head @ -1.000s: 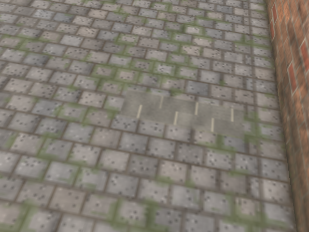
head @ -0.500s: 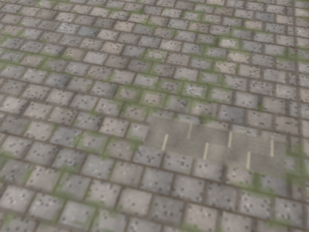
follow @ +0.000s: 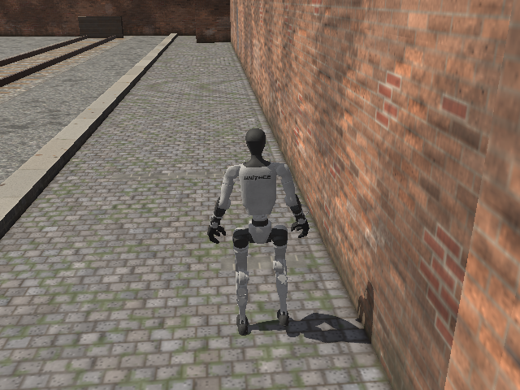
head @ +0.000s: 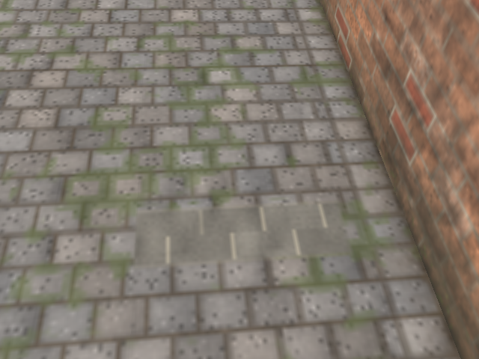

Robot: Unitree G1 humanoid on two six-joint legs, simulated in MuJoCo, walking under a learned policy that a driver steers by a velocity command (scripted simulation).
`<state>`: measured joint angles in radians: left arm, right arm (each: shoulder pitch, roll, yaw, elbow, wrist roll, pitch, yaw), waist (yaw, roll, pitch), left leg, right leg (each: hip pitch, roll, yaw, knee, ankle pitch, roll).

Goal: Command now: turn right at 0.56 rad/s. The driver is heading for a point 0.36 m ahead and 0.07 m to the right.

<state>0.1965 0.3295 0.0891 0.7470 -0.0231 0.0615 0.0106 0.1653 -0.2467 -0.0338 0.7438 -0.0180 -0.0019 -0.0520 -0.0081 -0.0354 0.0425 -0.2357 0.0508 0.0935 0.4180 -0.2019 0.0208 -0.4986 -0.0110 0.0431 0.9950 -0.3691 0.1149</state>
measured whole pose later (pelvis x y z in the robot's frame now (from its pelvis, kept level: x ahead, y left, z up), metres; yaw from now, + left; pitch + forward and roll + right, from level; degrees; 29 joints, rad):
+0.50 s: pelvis -0.01 -0.05 +0.00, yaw -15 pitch +1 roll +2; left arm 0.16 0.29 0.04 0.67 0.02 0.02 0.03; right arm 0.17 -0.32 -0.07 0.76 -0.01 0.01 -0.04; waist -0.01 0.02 0.03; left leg -0.46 0.02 -0.04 0.85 -0.34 -0.10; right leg -0.25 0.05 0.08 0.44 -0.21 -0.06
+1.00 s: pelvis +0.05 -0.06 -0.01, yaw -16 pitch +0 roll +0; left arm 0.36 0.29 0.05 0.77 0.00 -0.08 -0.01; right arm 0.24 -0.30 -0.03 0.77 0.03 -0.07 0.02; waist 0.03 0.04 0.01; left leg -0.33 0.00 -0.05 0.90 -0.47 0.04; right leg -0.21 0.03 -0.02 0.51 -0.31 -0.05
